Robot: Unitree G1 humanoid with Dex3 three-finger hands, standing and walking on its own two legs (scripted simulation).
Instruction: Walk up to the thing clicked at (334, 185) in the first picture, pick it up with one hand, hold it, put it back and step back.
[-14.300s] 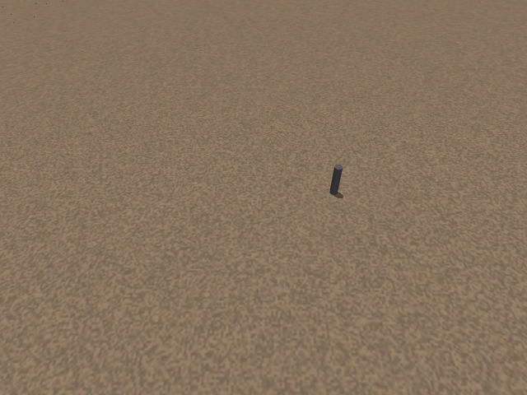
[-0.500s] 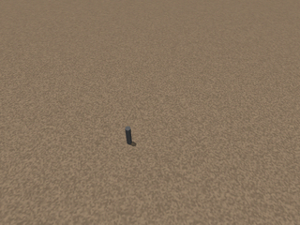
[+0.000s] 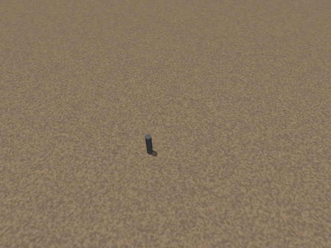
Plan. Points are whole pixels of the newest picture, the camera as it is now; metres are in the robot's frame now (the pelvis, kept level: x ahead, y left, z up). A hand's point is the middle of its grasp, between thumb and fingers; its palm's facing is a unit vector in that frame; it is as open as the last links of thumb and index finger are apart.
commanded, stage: walk up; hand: left
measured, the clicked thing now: (149, 144) +0.85 +0.14 -0.67
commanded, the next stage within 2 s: stand in 0.66 s
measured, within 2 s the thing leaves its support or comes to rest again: neither
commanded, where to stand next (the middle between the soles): +0.45 -0.03 m, yaw -8 degrees
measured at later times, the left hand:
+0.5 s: hand (79, 245) +0.17 +0.25 -0.14, palm faces -0.05 -0.94 -0.35, open 7.4 cm
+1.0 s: hand out of the picture +0.11 +0.25 -0.14, palm faces -0.07 -0.94 -0.34, open 7.4 cm
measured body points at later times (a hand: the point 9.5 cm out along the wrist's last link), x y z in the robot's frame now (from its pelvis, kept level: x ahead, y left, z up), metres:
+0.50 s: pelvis +0.03 +0.00 +0.01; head +0.06 +0.01 +0.46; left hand +0.17 +0.30 -0.11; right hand +0.12 -0.30 -0.12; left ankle +0.04 +0.13 -0.73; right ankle +0.02 -0.13 -0.73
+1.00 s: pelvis +0.02 +0.00 +0.02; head +0.02 +0.00 +0.47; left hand +0.11 +0.30 -0.11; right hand +0.09 -0.30 -0.11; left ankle +0.04 +0.13 -0.73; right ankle +0.02 -0.13 -0.73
